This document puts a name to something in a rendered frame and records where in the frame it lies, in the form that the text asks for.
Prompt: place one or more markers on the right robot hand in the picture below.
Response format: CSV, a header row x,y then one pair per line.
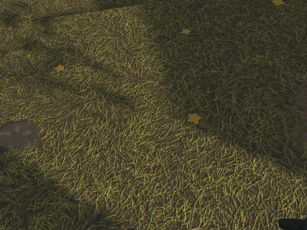
x,y
293,224

